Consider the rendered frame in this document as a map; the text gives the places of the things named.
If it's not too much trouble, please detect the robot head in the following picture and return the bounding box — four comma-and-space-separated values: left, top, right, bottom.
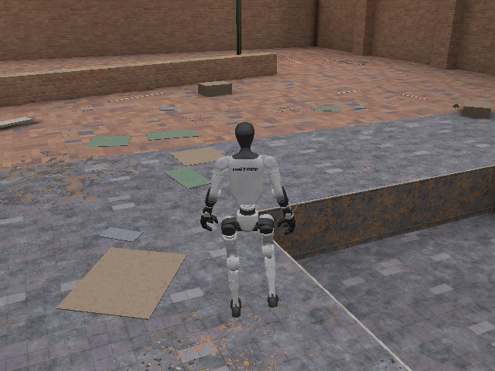
232, 122, 259, 159

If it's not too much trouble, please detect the right robot hand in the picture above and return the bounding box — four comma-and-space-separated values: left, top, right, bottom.
278, 216, 295, 235

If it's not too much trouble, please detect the right robot upper arm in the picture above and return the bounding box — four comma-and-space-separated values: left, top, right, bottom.
261, 155, 284, 199

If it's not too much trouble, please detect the left robot forearm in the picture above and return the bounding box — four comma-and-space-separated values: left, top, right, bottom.
202, 187, 217, 217

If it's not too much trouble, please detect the left robot upper arm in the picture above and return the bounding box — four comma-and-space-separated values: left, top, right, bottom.
209, 156, 230, 199

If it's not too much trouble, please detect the left robot hand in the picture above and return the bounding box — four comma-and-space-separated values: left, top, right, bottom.
200, 215, 218, 231

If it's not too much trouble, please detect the right robot forearm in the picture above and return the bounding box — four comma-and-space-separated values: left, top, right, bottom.
277, 186, 294, 220

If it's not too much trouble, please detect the left robot foot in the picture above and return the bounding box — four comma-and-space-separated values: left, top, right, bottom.
230, 298, 241, 318

